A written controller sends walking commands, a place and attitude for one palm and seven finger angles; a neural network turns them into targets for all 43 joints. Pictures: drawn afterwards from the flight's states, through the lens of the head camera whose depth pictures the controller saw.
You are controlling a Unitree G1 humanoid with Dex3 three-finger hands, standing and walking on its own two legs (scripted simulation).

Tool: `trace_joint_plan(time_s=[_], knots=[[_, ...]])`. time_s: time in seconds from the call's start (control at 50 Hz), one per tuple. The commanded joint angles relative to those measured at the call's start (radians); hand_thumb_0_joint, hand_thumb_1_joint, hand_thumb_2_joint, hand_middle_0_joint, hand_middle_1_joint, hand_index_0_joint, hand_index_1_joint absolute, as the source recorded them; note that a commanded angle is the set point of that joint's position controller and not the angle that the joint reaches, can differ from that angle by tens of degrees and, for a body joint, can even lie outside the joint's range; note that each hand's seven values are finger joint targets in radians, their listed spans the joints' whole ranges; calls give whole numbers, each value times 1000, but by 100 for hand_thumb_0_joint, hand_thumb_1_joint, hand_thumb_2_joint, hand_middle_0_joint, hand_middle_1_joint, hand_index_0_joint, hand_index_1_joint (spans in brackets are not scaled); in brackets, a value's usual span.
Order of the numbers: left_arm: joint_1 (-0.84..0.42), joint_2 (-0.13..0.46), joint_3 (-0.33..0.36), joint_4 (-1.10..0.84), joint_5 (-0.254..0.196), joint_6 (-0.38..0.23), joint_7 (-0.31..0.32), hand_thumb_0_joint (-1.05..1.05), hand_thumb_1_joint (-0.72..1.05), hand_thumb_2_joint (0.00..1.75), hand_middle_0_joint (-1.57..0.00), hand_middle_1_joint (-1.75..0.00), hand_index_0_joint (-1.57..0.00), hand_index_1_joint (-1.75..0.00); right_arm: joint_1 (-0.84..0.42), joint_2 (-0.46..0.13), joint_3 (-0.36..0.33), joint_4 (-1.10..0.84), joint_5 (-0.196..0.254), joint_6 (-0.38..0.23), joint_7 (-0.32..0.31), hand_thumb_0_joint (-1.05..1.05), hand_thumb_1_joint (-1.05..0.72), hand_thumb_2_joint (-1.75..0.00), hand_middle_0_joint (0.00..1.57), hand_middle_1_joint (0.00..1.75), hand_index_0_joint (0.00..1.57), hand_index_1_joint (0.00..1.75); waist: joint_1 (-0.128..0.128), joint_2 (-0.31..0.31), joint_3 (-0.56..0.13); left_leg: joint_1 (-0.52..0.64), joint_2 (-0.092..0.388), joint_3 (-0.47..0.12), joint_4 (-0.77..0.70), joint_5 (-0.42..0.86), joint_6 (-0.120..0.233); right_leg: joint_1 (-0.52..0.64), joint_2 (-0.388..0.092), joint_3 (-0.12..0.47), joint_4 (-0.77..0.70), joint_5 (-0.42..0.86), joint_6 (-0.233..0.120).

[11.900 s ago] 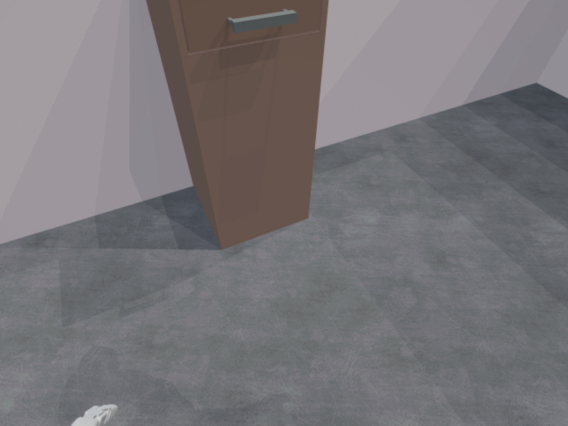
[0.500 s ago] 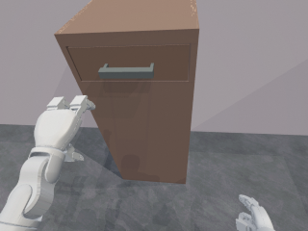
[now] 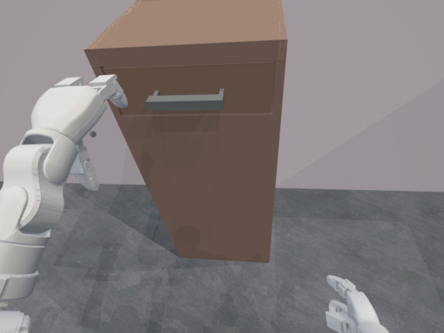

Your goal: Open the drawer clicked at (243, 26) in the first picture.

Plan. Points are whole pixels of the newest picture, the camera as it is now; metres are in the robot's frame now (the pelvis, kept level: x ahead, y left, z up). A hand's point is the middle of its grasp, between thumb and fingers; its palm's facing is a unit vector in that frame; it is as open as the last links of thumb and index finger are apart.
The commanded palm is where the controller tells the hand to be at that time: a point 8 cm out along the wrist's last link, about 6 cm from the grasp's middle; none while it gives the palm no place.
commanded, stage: raise the hand with hooked fingers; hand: left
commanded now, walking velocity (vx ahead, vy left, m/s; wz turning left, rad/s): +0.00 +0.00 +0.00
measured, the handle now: (187, 97) +0.56 +0.16 +0.15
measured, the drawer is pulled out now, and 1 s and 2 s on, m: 0.00 0.00 0.00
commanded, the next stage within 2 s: move the hooked fingers above the handle in 0.40 s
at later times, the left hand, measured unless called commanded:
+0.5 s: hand (112, 148) +0.33 +0.22 +0.20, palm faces +0.11 -0.04 -0.99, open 13.9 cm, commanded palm +0.28 +0.22 +0.27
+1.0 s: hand (154, 135) +0.38 +0.17 +0.19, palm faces +0.02 +0.00 -1.00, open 13.8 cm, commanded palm +0.35 +0.20 +0.27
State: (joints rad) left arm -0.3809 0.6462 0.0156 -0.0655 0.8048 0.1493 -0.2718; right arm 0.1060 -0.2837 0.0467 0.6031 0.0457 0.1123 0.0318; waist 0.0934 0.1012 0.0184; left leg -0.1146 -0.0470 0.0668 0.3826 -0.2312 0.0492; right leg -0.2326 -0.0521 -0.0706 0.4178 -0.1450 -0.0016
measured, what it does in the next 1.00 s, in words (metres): stands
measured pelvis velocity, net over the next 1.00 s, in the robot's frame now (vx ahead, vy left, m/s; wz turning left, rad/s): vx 0.01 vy -0.02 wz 0.02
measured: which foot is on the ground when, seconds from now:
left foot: down 0.00-1.00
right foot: down 0.00-1.00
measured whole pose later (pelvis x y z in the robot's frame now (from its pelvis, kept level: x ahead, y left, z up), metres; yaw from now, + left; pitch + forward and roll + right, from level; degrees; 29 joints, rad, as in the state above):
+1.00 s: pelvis +0.01 -0.02 +0.00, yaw +1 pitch +0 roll +1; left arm -0.51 0.57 -0.12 0.11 0.83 0.07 -0.27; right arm 0.13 -0.30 0.03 0.63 0.05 0.10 0.00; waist 0.05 0.11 0.01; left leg -0.16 -0.02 0.04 0.40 -0.24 0.02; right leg -0.28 -0.03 -0.10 0.45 -0.18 -0.03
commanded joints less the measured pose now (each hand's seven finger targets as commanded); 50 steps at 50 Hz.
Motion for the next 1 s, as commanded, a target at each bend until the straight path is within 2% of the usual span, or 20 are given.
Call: trace_joint_plan(time_s=[0.0, 0.04, 0.08, 0.18, 0.26, 0.32, 0.38, 0.44, 0.48, 0.5, 0.56, 0.58, 0.6, 0.68, 0.78, 0.82, 0.84, 0.88, 0.92, 0.98], knots=[[-249, 201, 124, -195, -9, -22, 10, 0, -50, 30, -30, -120, -30, -120, -165, -106, -44, -196, -2, -56, 0, 0, -90, -90, 20, 30, 20, 30, 7, -94, -253, -89, 40, -72, -67, 209, -31, 209, 27, 46, -10, 41, -39], [-258, 218, 140, -250, -9, -46, 27, 0, -50, 30, -30, -120, -30, -120, -159, -106, -50, -195, -5, -61, -2, 0, -90, -90, 20, 30, 20, 30, 7, -64, -259, -81, 38, -74, -64, 209, -28, 204, 29, 50, -12, 37, -39], [-298, 266, 188, -335, -6, -75, 57, 0, -50, 30, -30, -120, -30, -120, -164, -102, -54, -199, -8, -80, -1, 0, -90, -90, 20, 30, 20, 30, 15, -18, -312, -59, 37, -82, -51, 220, -27, 218, 35, 61, -3, 37, -40], [-306, 337, 299, -273, -18, -92, 140, 0, -50, 30, -30, -120, -30, -120, -143, -101, -61, -151, -12, -99, -7, 0, -90, -90, 20, 30, 20, 30, 33, -28, -301, -90, 33, -83, -51, 245, -38, 237, 31, 73, -8, 65, -46], [-284, 243, 223, -121, -35, -36, 155, 0, -50, 30, -30, -120, -30, -120, -144, -103, -59, -129, -1, -87, -7, 0, -90, -90, 20, 30, 20, 30, 21, -68, -219, -126, 31, -63, -63, 215, -43, 203, 21, 63, -21, 56, -43], [-244, 182, 137, -93, -30, 24, 115, 0, -50, 30, -30, -120, -30, -120, -170, -112, -54, -148, 10, -71, -7, 0, -90, -90, 20, 30, 20, 30, 9, -106, -227, -136, 30, -46, -54, 177, -37, 209, 11, 73, -20, 42, -35], [-222, 131, 63, -168, -11, 58, 61, 0, -50, 30, -30, -120, -30, -120, -211, -109, -50, -184, 20, -64, -7, 0, -90, -90, 20, 30, 20, 30, -3, -105, -266, -123, 28, -44, -32, 158, -30, 216, 13, 85, -11, 30, -30], [-226, 192, 88, -266, 11, 30, 35, 0, -50, 30, -30, -120, -30, -120, -200, -107, -47, -189, 6, -56, -13, 0, -90, -90, 20, 30, 20, 30, -6, -128, -310, -110, 21, -47, -32, 152, -17, 246, 10, 81, -8, 27, -20], [-252, 274, 169, -322, 14, -10, 45, 0, -50, 30, -30, -120, -30, -120, -198, -104, -43, -187, -2, -65, -20, 0, -90, -90, 20, 30, 20, 30, 2, -117, -328, -104, 22, -53, -20, 157, -13, 258, 15, 94, -4, 32, -19], [-300, 268, 161, -322, 15, -33, 56, 0, -50, 30, -30, -120, -30, -120, -190, -96, -38, -176, -12, -72, -24, 0, -90, -90, 20, 30, 20, 30, -1, -98, -324, -107, 16, -57, -22, 169, -14, 261, 8, 90, -2, 42, -22], [-340, 304, 234, -211, -7, -74, 105, 0, -50, 30, -30, -120, -30, -120, -154, -89, -40, -138, -12, -78, -36, 0, -90, -90, 20, 30, 20, 30, 1, -99, -244, -119, 19, -62, -38, 170, -20, 218, 19, 73, -28, 33, -23], [-384, 338, 269, -186, -9, -78, 123, 0, -50, 30, -30, -120, -30, -120, -152, -93, -44, -127, -6, -85, -36, 0, -90, -90, 20, 30, 20, 30, 1, -79, -241, -121, 23, -63, -36, 163, -26, 210, 25, 81, -37, 13, -26], [-417, 291, 228, -141, -14, -77, 137, 0, -50, 30, -30, -120, -30, -120, -151, -84, -40, -120, -6, -85, -36, 0, -90, -90, 20, 30, 20, 30, -5, -69, -215, -129, 19, -59, -40, 168, -28, 200, 20, 74, -42, 13, -27], [-452, 227, 152, 44, 4, -28, 155, 0, -50, 30, -30, -120, -30, -120, -152, -96, -46, -103, 9, -79, -31, 0, -90, -90, 20, 30, 20, 30, -16, -51, -196, -141, 22, -49, -42, 144, -41, 173, 17, 81, -53, -6, -34], [-489, 81, -53, 34, 49, 36, 76, 0, -50, 30, -30, -120, -30, -120, -173, -102, -48, -148, 15, -64, -26, 0, -90, -90, 20, 30, 20, 30, -42, -84, -307, -125, 15, -46, -18, 161, -29, 216, 0, 89, -23, 52, -31], [-497, 116, -49, 27, 59, 27, 43, 0, -50, 30, -30, -120, -30, -120, -147, -111, -50, -145, 8, -57, -31, 0, -90, -90, 20, 30, 20, 30, -48, -124, -323, -130, 16, -50, -25, 140, -21, 231, -6, 87, -24, 41, -25], [-502, 141, -28, 30, 59, 15, 32, 0, -50, 30, -30, -120, -30, -120, -145, -114, -50, -149, 7, -56, -34, 0, -90, -90, 20, 30, 20, 30, -46, -143, -313, -138, 15, -53, -26, 129, -17, 231, -6, 87, -25, 34, -22], [-552, 212, 38, -16, 55, -32, 31, 0, -50, 30, -30, -120, -30, -120, -135, -116, -52, -149, 3, -61, -41, 0, -90, -90, 20, 30, 20, 30, -38, -160, -355, -130, 16, -61, -23, 149, -12, 258, -2, 91, -17, 55, -22], [-611, 222, 62, -38, 38, -84, 50, 0, -50, 30, -30, -120, -30, -120, -117, -103, -50, -145, -3, -69, -46, 0, -90, -90, 20, 30, 20, 30, -32, -137, -365, -126, 10, -66, -28, 178, -11, 269, -4, 83, -8, 85, -24], [-618, 350, 224, -11, 20, -134, 119, 0, -50, 30, -30, -120, -30, -120, -88, -107, -59, -124, -10, -73, -43, 0, -90, -90, 20, 30, 20, 30, 7, -94, -391, -133, 10, -70, -31, 252, -20, 302, 8, 79, 1, 144, -32]])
